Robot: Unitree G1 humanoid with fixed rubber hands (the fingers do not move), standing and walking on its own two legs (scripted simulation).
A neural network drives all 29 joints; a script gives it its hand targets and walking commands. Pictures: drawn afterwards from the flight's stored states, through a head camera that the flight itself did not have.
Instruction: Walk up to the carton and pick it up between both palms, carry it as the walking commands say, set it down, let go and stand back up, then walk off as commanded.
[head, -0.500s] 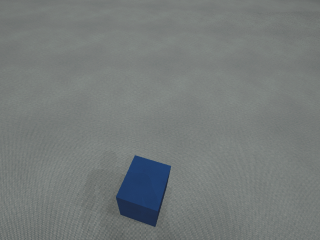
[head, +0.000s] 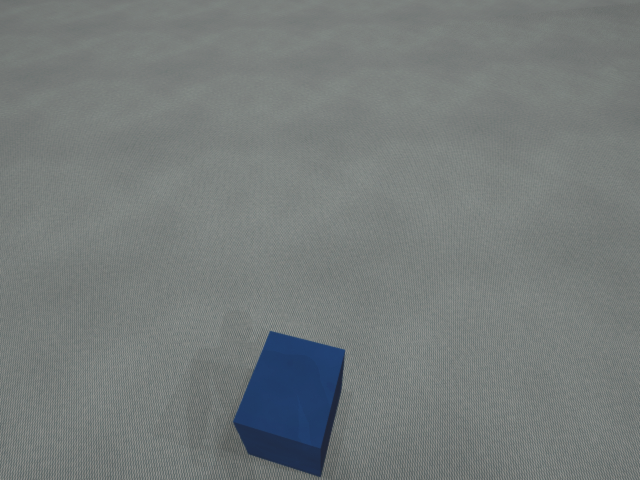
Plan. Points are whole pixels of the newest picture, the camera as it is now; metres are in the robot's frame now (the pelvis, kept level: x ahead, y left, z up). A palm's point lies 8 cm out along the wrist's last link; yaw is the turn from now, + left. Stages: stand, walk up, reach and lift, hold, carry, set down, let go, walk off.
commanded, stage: walk up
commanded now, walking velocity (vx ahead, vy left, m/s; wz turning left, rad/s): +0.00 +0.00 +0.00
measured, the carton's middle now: (295, 403) +0.47 +0.07 -0.64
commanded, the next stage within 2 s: none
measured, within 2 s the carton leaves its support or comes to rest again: neither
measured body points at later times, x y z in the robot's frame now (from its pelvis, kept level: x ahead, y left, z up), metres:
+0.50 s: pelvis +0.01 +0.12 -0.02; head +0.05 +0.11 +0.43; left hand -0.01 +0.40 -0.16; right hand +0.06 -0.15 -0.16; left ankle +0.06 +0.26 -0.75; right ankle +0.02 -0.10 -0.74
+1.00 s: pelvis +0.06 +0.19 -0.01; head +0.08 +0.19 +0.44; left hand +0.21 +0.37 -0.17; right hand -0.02 -0.04 -0.16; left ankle +0.06 +0.26 -0.74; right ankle +0.00 +0.12 -0.73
